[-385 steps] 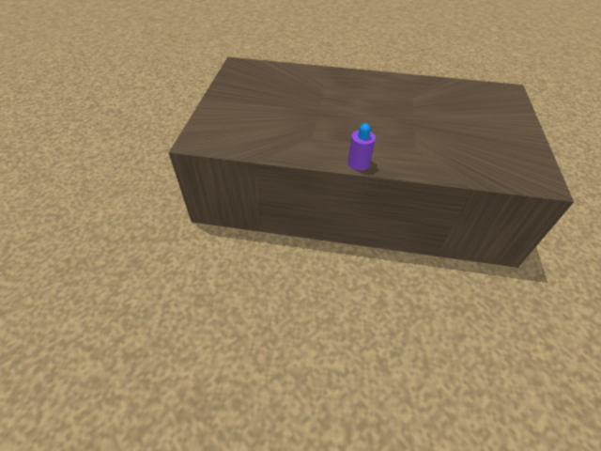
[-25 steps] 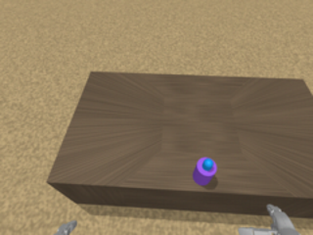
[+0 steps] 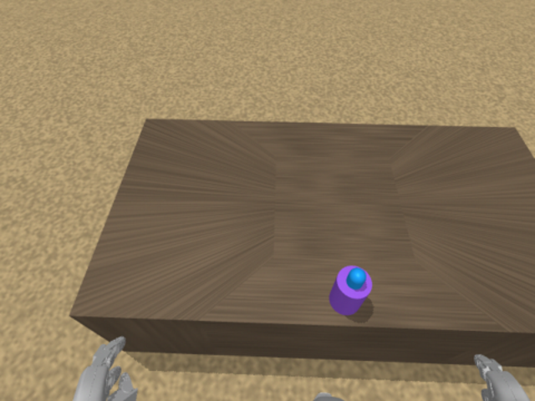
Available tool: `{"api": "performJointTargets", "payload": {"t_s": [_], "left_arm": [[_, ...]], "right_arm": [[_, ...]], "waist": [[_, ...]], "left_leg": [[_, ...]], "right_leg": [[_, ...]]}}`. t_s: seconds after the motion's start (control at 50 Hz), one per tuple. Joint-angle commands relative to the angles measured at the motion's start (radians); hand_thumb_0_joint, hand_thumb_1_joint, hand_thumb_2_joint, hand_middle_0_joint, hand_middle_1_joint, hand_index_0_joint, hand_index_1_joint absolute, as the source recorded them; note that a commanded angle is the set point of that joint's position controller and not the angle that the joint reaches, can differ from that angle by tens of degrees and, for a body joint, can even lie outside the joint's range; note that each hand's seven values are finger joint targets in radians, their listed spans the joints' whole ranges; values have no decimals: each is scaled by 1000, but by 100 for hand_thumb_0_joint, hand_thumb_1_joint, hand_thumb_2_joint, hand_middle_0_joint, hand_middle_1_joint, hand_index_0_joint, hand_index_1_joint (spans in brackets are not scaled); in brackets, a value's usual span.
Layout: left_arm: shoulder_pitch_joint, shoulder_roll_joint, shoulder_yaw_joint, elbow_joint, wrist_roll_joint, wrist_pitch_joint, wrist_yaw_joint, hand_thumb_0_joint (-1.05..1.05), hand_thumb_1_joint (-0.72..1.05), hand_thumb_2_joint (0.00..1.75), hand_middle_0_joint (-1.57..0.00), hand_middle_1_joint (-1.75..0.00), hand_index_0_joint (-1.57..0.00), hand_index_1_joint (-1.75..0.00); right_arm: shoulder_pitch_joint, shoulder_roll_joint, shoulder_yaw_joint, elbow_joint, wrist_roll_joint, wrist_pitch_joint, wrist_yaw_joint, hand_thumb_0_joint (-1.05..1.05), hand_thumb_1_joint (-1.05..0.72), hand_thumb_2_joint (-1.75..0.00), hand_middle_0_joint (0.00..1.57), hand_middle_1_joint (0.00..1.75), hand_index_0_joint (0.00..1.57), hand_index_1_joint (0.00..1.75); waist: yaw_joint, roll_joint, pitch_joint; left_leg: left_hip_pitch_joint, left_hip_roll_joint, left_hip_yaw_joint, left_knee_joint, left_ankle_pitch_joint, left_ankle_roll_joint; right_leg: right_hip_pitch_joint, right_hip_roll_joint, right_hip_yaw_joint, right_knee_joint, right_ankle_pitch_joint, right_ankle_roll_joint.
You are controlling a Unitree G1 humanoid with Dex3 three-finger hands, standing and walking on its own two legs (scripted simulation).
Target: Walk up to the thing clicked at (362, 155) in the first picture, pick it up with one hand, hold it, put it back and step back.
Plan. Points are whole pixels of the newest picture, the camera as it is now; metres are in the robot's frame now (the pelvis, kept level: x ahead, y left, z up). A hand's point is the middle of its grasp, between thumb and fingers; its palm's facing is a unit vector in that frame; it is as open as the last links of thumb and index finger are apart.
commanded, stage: go down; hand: right
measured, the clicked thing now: (351, 287) +0.39 -0.18 -0.27
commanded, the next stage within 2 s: none
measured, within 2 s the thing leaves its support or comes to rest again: neither
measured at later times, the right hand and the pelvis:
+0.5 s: hand out of the picture +0.14 -0.29 -0.10, palm faces +0.05 +0.95 -0.32, open 17.6 cm; pelvis +0.00 +0.00 -0.02, yaw -1 degrees
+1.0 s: hand (488, 316) +0.26 -0.33 -0.05, palm faces +0.12 +0.97 -0.20, open 17.6 cm; pelvis -0.01 -0.01 -0.02, yaw +0 degrees
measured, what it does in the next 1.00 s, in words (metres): stands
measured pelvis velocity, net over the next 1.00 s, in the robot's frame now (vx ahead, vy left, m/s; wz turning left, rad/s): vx -0.01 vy -0.01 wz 0.00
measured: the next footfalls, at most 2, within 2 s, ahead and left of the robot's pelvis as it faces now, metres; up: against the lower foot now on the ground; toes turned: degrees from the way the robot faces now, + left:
none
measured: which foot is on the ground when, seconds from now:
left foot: down 0.00-1.00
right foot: down 0.00-1.00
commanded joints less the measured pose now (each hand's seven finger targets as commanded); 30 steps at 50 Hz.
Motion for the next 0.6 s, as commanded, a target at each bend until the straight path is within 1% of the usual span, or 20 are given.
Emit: {"api": "performJointTargets", "payload": {"t_s": [0.0,0.04,0.06,0.08,0.1,0.12,0.18,0.2,0.22,0.24,0.26,0.28,0.36,0.4,0.44,0.46,0.48,0.5,0.54,0.58], "left_arm": [[-11,154,54,-134,-4,-52,25,0,88,91,-20,-30,-19,-30],[-15,150,52,-148,-4,-55,29,0,87,91,-20,-30,-19,-30],[-3,156,57,-139,-3,-54,32,0,88,91,-20,-30,-19,-30],[-9,155,56,-152,-5,-57,33,0,88,91,-20,-30,-19,-30],[-10,154,54,-156,-5,-58,35,0,87,91,-20,-30,-19,-30],[-11,150,50,-162,-4,-60,37,0,88,91,-20,-30,-19,-30],[2,153,55,-158,-5,-67,45,0,88,91,-20,-30,-19,-30],[4,149,53,-161,-4,-69,47,0,88,91,-20,-30,-19,-30],[6,147,52,-159,-4,-71,49,0,88,91,-20,-30,-19,-30],[1,145,51,-163,-3,-74,51,0,88,91,-20,-30,-19,-30],[-2,143,48,-175,-4,-76,53,0,88,90,-20,-30,-19,-30],[7,144,52,-165,-2,-77,56,0,88,91,-20,-30,-19,-30],[6,145,53,-178,-4,-87,64,0,88,91,-20,-30,-19,-30],[7,145,52,-175,-4,-92,66,0,88,91,-20,-30,-19,-30],[-2,144,47,-184,-6,-94,68,0,88,91,-20,-30,-19,-30],[2,145,50,-185,-6,-99,71,0,88,91,-20,-30,-19,-30],[-3,146,48,-184,-6,-101,72,0,88,90,-20,-30,-19,-30],[6,142,47,-181,-5,-104,74,0,88,90,-20,-30,-19,-30],[9,147,47,-174,-1,-112,78,0,88,90,-20,-30,-20,-30],[5,143,41,-174,0,-120,83,0,88,90,-20,-30,-20,-30]], "right_arm": [[-10,-235,-97,-171,16,0,8,0,61,-7,1,6,3,6],[-3,-235,-95,-204,18,8,15,0,61,-7,1,7,2,7],[15,-237,-103,-185,20,17,17,0,61,-6,1,6,3,6],[16,-233,-93,-233,21,20,23,0,61,-6,2,6,3,6],[-4,-257,-109,-250,21,21,23,0,61,-6,2,6,3,6],[23,-246,-110,-252,25,27,25,0,61,-6,1,6,3,6],[57,-252,-118,-271,24,42,27,0,61,-7,1,6,2,6],[56,-263,-127,-299,27,43,27,0,61,-6,2,6,3,6],[78,-246,-121,-286,27,49,27,0,60,-7,2,6,3,6],[56,-263,-127,-328,30,47,27,0,61,-6,2,6,3,6],[43,-272,-134,-353,32,48,25,0,61,-6,2,6,3,6],[96,-244,-124,-308,29,58,25,0,61,-6,2,6,3,6],[86,-260,-132,-389,34,68,24,0,59,-6,2,6,3,6],[123,-243,-127,-372,38,80,24,0,57,-7,3,6,3,6],[123,-253,-136,-403,45,87,22,0,57,-6,3,6,3,6],[116,-255,-129,-410,39,89,22,0,58,-7,2,6,3,6],[99,-265,-139,-421,42,91,21,0,58,-6,3,6,3,6],[96,-254,-133,-424,46,92,21,0,57,-6,3,6,3,6],[43,-279,-152,-448,49,84,17,0,58,-6,3,6,3,6],[-21,-302,-168,-474,57,67,16,0,58,-6,3,6,3,6]], "waist": [[4,-43,-148],[3,-87,-159],[7,-61,-167],[5,-72,-163],[6,-74,-159],[3,-68,-157],[11,-59,-194],[-1,-60,-198],[3,-61,-201],[3,-74,-205],[1,-75,-202],[7,-55,-208],[9,-93,-210],[8,-85,-193],[-1,-88,-178],[8,-93,-192],[9,-91,-179],[17,-73,-193],[20,-112,-200],[24,-110,-183]], "left_leg": [[-50,-28,-4,-86,295,8],[-58,-26,-5,-78,284,12],[-68,-29,1,-65,284,14],[-78,-28,-2,-65,271,14],[-81,-26,-4,-66,264,13],[-86,-28,-2,-63,247,14],[-88,-26,-2,-44,283,9],[-81,-24,-2,-38,299,7],[-90,-25,-3,-30,301,7],[-90,-23,-5,-29,310,6],[-92,-25,-3,-28,296,8],[-98,-27,-1,-18,299,7],[-113,-27,-1,-18,267,10],[-126,-31,5,-13,243,12],[-128,-30,8,-15,226,14],[-132,-31,7,-11,225,13],[-135,-30,3,-18,221,11],[-129,-30,4,-12,233,9],[-150,-30,4,3,225,15],[-151,-30,4,-2,201,14]], "right_leg": [[177,29,8,-57,236,-26],[180,29,10,-47,235,-23],[173,24,18,-43,241,-25],[170,25,16,-43,227,-24],[157,27,14,-36,214,-25],[154,26,18,-36,198,-25],[150,28,21,-7,228,-30],[146,28,21,2,246,-29],[146,27,22,9,251,-30],[139,30,21,15,256,-29],[132,28,23,14,242,-28],[138,26,26,21,247,-30],[122,29,27,24,214,-26],[105,27,32,22,193,-26],[95,26,34,21,177,-26],[100,26,36,23,177,-26],[94,27,34,27,165,-28],[99,26,36,32,173,-30],[107,22,43,31,180,-25],[100,22,46,24,148,-24]]}}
